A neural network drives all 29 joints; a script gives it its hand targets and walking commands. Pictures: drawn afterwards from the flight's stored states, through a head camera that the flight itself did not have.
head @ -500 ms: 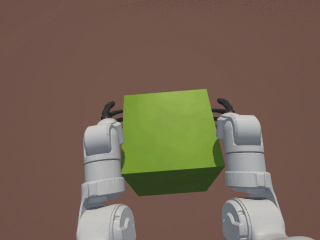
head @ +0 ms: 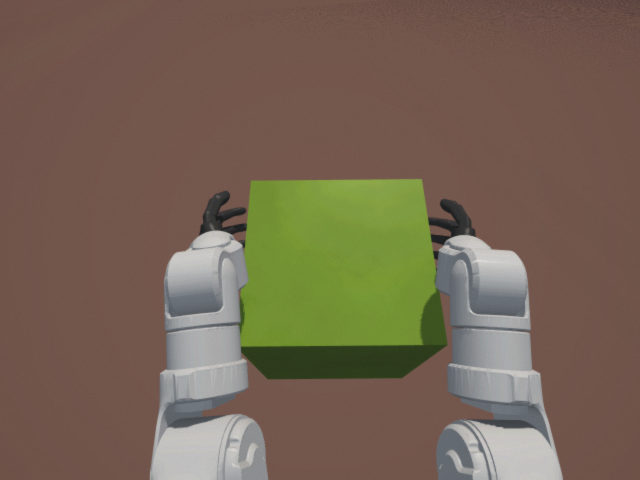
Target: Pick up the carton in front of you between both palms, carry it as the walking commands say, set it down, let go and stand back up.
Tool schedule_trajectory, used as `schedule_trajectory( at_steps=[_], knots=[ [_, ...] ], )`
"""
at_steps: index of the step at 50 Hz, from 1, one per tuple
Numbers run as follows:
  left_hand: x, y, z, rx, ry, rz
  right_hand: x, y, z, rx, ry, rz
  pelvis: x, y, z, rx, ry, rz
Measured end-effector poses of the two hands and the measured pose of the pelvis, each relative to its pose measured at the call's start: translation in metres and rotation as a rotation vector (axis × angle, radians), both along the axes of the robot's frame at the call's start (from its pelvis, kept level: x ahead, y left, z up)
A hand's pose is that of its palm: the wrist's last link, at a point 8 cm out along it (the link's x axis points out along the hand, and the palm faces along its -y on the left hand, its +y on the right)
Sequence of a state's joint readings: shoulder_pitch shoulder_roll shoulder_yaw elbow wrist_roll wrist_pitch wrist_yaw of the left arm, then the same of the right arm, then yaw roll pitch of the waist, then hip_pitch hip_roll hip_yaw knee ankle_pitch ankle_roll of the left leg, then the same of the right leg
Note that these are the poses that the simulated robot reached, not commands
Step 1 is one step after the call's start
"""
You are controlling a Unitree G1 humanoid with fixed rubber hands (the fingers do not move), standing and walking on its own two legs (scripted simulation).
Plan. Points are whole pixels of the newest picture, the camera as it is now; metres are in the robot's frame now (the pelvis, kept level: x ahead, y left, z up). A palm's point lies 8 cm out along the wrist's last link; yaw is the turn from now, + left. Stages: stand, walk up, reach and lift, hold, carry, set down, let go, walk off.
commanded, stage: carry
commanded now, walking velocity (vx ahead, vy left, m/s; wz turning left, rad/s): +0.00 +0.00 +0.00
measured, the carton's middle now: (335, 291) +0.36 +0.01 +0.02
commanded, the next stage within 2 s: none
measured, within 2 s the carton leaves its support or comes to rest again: neither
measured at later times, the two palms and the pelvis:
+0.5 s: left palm (216, 223) +0.39 +0.16 +0.13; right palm (445, 229) +0.38 -0.12 +0.13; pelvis +0.05 +0.01 +0.01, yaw +1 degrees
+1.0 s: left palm (224, 175) +0.51 +0.18 +0.11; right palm (415, 183) +0.50 -0.10 +0.10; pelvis +0.14 +0.03 +0.02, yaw +0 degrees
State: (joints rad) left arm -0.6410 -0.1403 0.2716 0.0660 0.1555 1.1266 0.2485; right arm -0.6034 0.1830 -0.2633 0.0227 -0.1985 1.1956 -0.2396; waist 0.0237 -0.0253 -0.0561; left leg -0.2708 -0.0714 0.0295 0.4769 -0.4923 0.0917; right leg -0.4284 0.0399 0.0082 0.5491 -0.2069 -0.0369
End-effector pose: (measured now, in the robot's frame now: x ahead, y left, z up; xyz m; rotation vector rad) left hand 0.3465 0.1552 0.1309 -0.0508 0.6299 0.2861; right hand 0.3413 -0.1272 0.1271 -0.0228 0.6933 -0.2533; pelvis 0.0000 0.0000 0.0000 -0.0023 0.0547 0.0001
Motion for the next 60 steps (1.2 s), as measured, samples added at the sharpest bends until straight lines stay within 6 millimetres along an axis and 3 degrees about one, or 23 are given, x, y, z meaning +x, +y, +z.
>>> schedule_trajectory(
  at_steps=[10, 23, 29, 40, 47, 54, 60],
  knots=[
    [0.005, -0.002, 0.004, 0.041, 0.039, -0.028, -0.002, -0.002, -0.005, 0.011, 0.039, -0.004, 0.011, 0.009, 0.0, 0.006, -0.013, 0.002],
    [0.032, 0.005, 0.003, 0.023, 0.044, 0.004, 0.034, 0.005, -0.002, 0.004, 0.044, 0.017, 0.038, 0.008, 0.005, 0.002, 0.02, 0.01],
    [0.057, 0.011, 0.0, 0.02, 0.047, 0.003, 0.061, 0.011, 0.0, -0.005, 0.047, 0.02, 0.062, 0.012, 0.007, 0.0, 0.042, 0.004],
    [0.116, 0.011, -0.013, 0.027, 0.058, -0.021, 0.109, 0.012, -0.02, 0.014, 0.058, -0.013, 0.106, 0.021, 0.005, -0.007, 0.088, -0.005],
    [0.148, 0.016, -0.022, -0.009, 0.066, -0.002, 0.141, 0.016, -0.027, 0.028, 0.067, -0.036, 0.131, 0.027, 0.014, -0.025, 0.119, 0.001],
    [0.175, 0.04, -0.016, -0.049, 0.022, 0.059, 0.183, 0.041, -0.014, 0.03, 0.024, -0.009, 0.156, 0.037, 0.03, -0.036, 0.148, 0.003],
    [0.192, 0.084, -0.024, -0.086, -0.051, 0.125, 0.218, 0.085, -0.011, 0.017, -0.046, 0.043, 0.189, 0.053, 0.014, -0.039, 0.093, 0.025]
  ],
)
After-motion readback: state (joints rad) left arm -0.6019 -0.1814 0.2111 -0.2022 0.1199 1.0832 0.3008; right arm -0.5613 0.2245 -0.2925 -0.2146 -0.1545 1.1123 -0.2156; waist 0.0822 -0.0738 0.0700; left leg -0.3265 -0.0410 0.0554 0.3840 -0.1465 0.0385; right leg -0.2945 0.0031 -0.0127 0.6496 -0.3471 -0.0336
